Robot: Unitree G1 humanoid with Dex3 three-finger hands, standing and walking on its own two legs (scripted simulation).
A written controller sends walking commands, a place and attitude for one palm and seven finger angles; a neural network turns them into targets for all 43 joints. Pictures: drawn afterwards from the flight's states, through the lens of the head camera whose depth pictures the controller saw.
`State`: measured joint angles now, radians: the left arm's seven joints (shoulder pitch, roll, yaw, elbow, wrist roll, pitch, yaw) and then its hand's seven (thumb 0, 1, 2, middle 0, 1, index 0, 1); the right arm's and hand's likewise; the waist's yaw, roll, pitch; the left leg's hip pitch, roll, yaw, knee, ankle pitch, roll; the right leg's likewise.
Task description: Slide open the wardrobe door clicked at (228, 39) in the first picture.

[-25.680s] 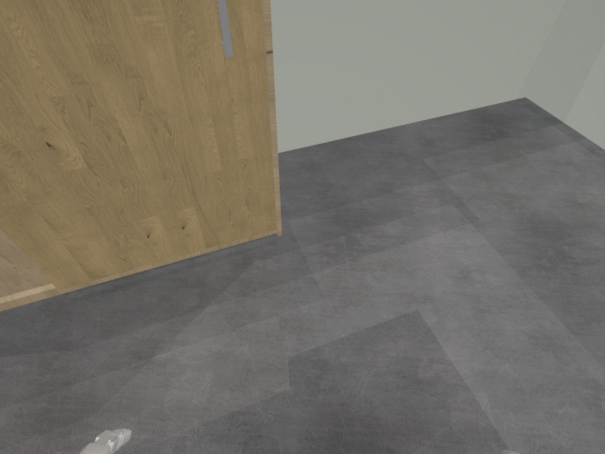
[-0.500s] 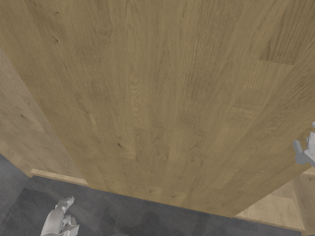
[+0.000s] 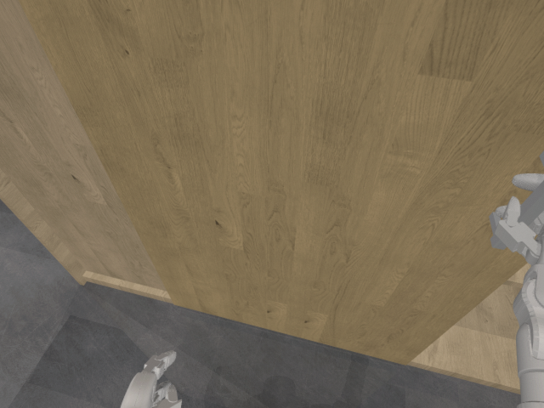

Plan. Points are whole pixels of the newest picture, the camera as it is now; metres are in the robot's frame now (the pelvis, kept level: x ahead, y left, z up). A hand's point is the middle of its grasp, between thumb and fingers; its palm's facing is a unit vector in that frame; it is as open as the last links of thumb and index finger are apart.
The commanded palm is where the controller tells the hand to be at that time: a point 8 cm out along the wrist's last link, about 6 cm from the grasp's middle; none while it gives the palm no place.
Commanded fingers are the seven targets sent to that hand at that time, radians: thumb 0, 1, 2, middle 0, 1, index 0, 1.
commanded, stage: stop walking and hold the door there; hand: right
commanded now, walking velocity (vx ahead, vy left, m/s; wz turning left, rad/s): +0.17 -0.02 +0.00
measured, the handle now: (522, 203) +0.39 -0.32 +0.13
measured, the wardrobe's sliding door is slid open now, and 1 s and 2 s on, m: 0.42 0.42 0.42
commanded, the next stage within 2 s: loosen the grip on the handle in 1.78 s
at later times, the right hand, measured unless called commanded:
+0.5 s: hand (500, 225) +0.35 -0.29 +0.11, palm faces +0.47 +0.85 -0.25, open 5.5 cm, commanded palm +0.31 -0.31 +0.09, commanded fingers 0.00 -0.90 -0.90 0.45 1.40 0.45 1.40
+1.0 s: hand (501, 231) +0.35 -0.29 +0.10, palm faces +0.31 +0.93 -0.22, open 5.2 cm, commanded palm +0.31 -0.32 +0.09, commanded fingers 0.00 -0.90 -0.90 0.45 1.40 0.45 1.40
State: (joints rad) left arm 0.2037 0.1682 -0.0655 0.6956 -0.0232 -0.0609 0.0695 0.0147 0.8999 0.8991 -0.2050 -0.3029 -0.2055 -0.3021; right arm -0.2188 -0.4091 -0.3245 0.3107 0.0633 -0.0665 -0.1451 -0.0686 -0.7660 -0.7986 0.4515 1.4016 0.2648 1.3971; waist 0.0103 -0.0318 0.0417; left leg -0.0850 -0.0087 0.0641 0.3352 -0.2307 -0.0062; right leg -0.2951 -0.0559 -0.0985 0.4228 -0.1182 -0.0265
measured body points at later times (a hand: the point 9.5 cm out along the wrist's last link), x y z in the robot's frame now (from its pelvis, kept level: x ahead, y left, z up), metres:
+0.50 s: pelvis +0.01 +0.00 +0.00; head +0.02 +0.01 +0.45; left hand +0.15 +0.27 -0.11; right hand +0.32 -0.33 +0.13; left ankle -0.04 +0.12 -0.74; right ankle +0.07 -0.10 -0.74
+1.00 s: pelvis -0.01 -0.07 -0.01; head +0.05 -0.06 +0.44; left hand +0.17 +0.17 -0.11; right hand +0.33 -0.34 +0.12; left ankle -0.03 +0.08 -0.68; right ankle +0.05 -0.15 -0.74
